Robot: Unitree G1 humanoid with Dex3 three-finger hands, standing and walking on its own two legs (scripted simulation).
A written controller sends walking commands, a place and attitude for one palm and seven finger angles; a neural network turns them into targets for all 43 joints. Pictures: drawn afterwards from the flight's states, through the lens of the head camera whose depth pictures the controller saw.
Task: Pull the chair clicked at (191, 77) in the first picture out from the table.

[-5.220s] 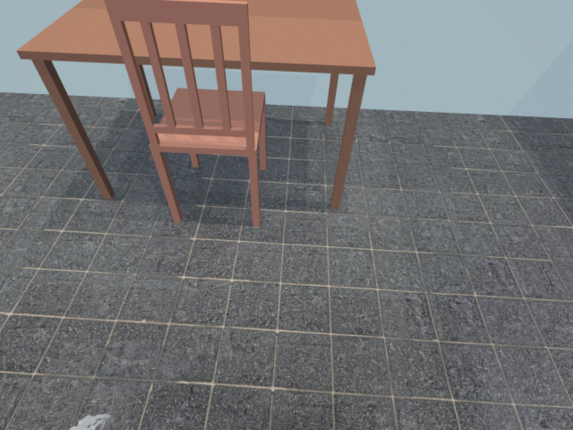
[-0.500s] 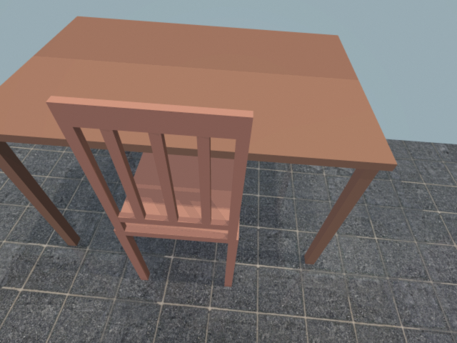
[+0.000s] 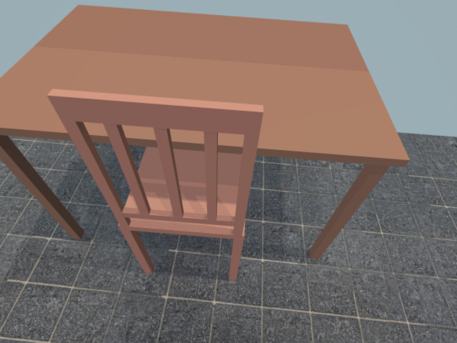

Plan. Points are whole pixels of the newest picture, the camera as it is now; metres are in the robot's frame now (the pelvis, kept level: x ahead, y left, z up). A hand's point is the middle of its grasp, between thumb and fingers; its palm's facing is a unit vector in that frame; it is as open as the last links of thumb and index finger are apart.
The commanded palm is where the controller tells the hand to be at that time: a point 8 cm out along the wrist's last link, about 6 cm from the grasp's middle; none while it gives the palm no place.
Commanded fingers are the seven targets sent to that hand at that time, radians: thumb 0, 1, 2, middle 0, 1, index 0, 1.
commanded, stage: come to a stop and stand still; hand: left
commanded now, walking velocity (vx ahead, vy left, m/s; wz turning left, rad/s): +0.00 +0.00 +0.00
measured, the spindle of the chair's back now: (171, 178) +0.48 +0.17 -0.07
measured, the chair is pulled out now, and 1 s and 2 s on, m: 0.00 0.00 0.00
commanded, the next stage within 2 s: look again from close up in 0.86 s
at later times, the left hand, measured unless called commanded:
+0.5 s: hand out of the picture -0.07 +0.16 -0.16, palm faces +0.02 -0.98 -0.18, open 7.4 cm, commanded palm none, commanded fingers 0.00 0.90 0.90 -0.20 -0.30 -0.20 -0.30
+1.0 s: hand out of the picture -0.07 +0.14 -0.16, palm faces +0.02 -0.99 -0.17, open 7.4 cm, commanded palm none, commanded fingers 0.00 0.90 0.90 -0.20 -0.30 -0.20 -0.30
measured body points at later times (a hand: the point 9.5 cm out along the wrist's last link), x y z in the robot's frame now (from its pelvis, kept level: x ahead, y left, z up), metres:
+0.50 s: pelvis -0.04 +0.01 +0.01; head -0.04 +0.00 +0.46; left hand -0.07 +0.21 -0.15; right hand -0.06 -0.21 -0.15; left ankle -0.03 +0.11 -0.73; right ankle -0.07 -0.09 -0.73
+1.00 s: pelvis -0.05 -0.01 +0.01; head -0.04 -0.01 +0.46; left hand -0.07 +0.20 -0.15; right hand -0.09 -0.20 -0.16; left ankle -0.03 +0.11 -0.73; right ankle -0.07 -0.09 -0.73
